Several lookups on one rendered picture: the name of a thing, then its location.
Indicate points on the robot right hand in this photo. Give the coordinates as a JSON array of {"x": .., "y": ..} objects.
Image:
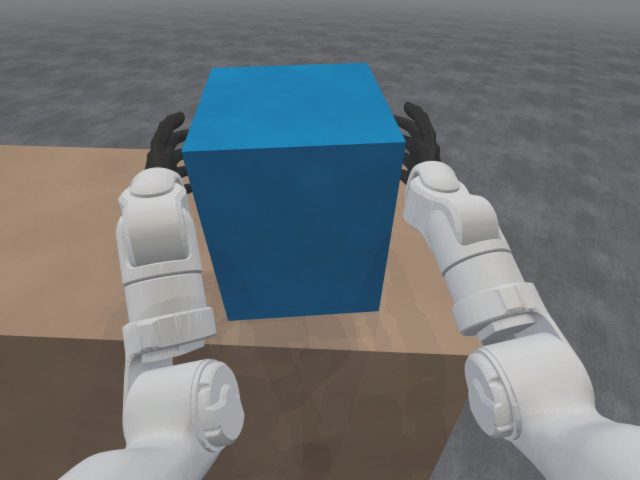
[{"x": 422, "y": 143}]

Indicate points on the robot left hand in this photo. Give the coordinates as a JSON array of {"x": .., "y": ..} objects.
[{"x": 163, "y": 143}]

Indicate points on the robot left forearm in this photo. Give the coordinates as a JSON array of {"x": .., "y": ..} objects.
[{"x": 167, "y": 310}]

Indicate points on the carton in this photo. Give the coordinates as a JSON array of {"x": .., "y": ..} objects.
[{"x": 295, "y": 172}]

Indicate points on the left robot upper arm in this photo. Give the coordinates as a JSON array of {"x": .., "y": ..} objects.
[{"x": 177, "y": 419}]

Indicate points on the pedestal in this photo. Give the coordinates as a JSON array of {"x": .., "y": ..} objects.
[{"x": 352, "y": 396}]

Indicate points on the robot right forearm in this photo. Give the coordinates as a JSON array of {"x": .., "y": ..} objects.
[{"x": 491, "y": 298}]

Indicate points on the right robot upper arm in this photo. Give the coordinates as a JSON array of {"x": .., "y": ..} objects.
[{"x": 533, "y": 392}]

